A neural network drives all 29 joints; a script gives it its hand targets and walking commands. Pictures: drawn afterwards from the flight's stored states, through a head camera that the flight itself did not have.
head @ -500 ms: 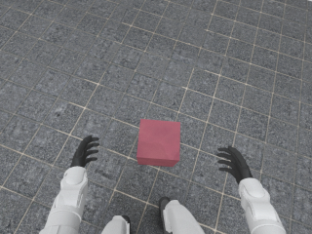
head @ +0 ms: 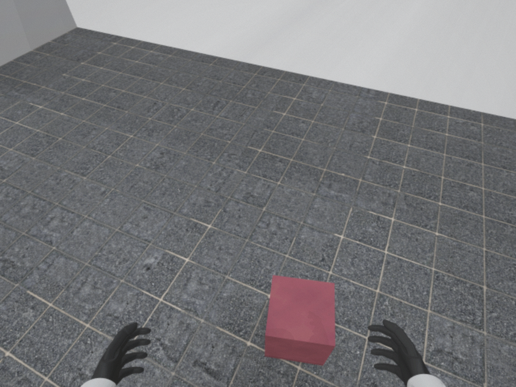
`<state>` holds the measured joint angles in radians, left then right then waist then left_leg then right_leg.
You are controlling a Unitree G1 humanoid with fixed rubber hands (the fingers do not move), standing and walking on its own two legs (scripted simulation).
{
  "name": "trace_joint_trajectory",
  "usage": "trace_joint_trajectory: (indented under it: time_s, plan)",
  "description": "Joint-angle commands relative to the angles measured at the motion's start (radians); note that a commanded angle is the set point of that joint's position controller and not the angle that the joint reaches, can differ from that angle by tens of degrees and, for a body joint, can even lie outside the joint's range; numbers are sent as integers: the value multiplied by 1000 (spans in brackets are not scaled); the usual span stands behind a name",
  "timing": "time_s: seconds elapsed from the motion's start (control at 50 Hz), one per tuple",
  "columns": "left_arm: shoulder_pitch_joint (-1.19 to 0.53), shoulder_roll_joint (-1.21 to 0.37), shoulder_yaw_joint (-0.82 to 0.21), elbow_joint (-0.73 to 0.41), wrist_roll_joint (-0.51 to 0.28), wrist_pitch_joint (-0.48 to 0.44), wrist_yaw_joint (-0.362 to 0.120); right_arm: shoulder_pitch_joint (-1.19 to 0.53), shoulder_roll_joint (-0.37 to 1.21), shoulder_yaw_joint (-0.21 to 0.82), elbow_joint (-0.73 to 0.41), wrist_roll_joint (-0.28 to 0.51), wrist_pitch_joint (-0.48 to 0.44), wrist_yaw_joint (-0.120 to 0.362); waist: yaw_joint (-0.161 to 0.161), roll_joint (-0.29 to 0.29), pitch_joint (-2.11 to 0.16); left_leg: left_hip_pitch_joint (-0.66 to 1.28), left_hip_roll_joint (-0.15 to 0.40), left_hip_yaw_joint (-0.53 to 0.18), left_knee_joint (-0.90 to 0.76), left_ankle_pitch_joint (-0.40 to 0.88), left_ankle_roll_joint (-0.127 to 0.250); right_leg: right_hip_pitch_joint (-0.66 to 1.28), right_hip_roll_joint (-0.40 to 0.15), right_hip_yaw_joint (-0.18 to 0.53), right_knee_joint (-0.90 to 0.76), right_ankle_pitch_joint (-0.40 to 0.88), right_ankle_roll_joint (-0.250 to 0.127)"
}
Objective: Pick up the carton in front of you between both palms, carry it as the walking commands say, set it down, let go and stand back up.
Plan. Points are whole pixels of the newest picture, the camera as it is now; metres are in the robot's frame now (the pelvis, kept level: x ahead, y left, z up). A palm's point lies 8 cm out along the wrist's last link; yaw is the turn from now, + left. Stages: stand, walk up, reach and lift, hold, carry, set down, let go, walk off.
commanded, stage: let go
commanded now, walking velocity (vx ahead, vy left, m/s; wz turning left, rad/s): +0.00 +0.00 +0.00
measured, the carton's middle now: (298, 321) +0.43 -0.13 -0.65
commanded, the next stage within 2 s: stand in 0.28 s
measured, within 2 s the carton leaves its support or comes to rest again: neither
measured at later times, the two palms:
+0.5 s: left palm out of the picture +0.14 +0.23 -0.07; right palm (465, 381) +0.15 -0.32 -0.09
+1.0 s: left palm out of the picture +0.12 +0.25 -0.09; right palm out of the picture +0.14 -0.34 -0.10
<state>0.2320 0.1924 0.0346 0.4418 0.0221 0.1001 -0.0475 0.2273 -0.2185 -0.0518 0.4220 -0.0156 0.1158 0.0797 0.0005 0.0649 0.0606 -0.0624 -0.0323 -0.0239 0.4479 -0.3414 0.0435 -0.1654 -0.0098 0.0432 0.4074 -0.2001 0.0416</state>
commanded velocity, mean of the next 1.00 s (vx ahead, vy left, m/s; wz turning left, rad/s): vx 0.00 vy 0.00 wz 0.00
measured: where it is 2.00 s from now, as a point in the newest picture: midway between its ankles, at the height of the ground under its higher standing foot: outside the picture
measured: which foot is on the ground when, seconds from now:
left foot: down 0.00-1.00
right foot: down 0.00-1.00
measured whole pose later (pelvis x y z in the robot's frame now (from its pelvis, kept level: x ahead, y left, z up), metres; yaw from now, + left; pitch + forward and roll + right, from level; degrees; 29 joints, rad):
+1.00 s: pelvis +0.01 -0.05 +0.00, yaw +2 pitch +0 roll +0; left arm 0.15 0.32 0.04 0.83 0.03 0.00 0.01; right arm 0.22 -0.36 -0.03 0.74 -0.03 0.00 -0.03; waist 0.01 0.03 0.02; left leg -0.10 0.01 -0.07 0.47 -0.36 -0.03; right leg -0.23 0.03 -0.01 0.51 -0.27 -0.02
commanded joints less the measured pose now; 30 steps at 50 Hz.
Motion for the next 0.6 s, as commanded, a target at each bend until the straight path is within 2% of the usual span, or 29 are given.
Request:
trace_joint_trajectory:
  time_s: [0.0, 0.06, 0.08, 0.1, 0.16, 0.2, 0.26, 0.28, 0.3, 0.32, 0.36, 0.42, 0.48, 0.52, 0.58]
  plan:
    - [-70, 75, 6, -99, -33, 17, -11, -32, -115, -42, -113, -29, 19, -18, -24, -101, 13, -256, 54, -40, -152, 257, -51, 265, 94, -68, 43, 184, -24]
    - [-70, 79, 6, -101, -37, 21, -13, -33, -111, -42, -112, -23, 22, -16, -17, -98, 2, -220, 38, -31, -126, 312, -55, 251, 89, -61, 39, 206, -24]
    - [-25, 84, 15, -45, -48, -14, 3, -78, -125, -45, -156, -26, 60, -38, -12, -80, -50, -152, 29, -21, -70, 448, -68, 182, 108, -61, 57, 195, -21]
    - [-24, 92, 16, -53, -45, -27, 13, -48, -123, -35, -144, -17, 67, -46, -11, -54, -83, -120, 28, -22, -54, 509, -74, 170, 106, -58, 57, 209, -21]
    - [3, 103, 21, -55, -25, -37, 31, -3, -118, -23, -127, -5, 65, -57, 4, 17, -126, -97, 20, -18, -29, 602, -88, 162, 100, -48, 62, 263, -22]
    - [-12, 101, 15, -74, -16, -42, 37, 10, -109, -11, -120, 2, 65, -60, 7, 46, -134, -109, 13, -11, -31, 599, -90, 167, 94, -37, 63, 299, -24]
    - [-35, 107, 20, -84, -11, -48, 39, 7, -100, 1, -119, 11, 62, -64, 4, 55, -130, -127, 5, 0, -37, 568, -84, 167, 83, -25, 58, 344, -23]
    - [-25, 243, 58, 99, 20, -57, 64, -76, -218, -45, 2, -17, 3, -97, 18, 75, -74, -178, 51, 12, 13, 324, -100, 26, -36, -11, 57, 292, -32]
    - [-27, 260, 54, 114, 33, -63, 70, -52, -202, -46, 11, -25, -25, -105, -5, 30, -75, -142, 45, -6, -5, 194, -89, -15, -44, 15, 38, 218, -40]
    - [-56, 254, 53, 119, 38, -72, 72, -36, -206, -44, 34, -31, -44, -105, -20, 5, -57, -143, 53, -27, -16, 122, -76, -33, -50, 18, 29, 149, -44]
    - [-70, 237, 51, 121, 36, -85, 71, -19, -209, -40, 55, -31, -71, -100, -15, -39, -62, -155, 62, -50, -17, 67, -59, -37, -47, 22, 21, 69, -52]
    - [-98, 231, 44, 157, 32, -108, 62, -37, -213, -33, 92, -27, -98, -90, -6, -109, -92, -147, 68, -66, 2, 92, -49, -42, -45, 33, 9, 43, -53]
    - [-107, 247, 47, 190, 24, -113, 60, -45, -223, -33, 118, -27, -106, -88, -6, -151, -112, -136, 67, -67, 20, 98, -50, -45, -61, 57, 1, 24, -60]
    - [-108, 258, 51, 203, 22, -116, 60, -35, -231, -31, 136, -27, -111, -88, -5, -157, -113, -134, 68, -70, 19, 104, -47, -42, -67, 68, -4, 17, -62]
    - [-105, 274, 55, 227, 21, -118, 61, -20, -246, -29, 167, -28, -116, -90, -2, -132, -111, -135, 74, -77, 10, 142, -46, -25, -71, 72, 6, 67, -64]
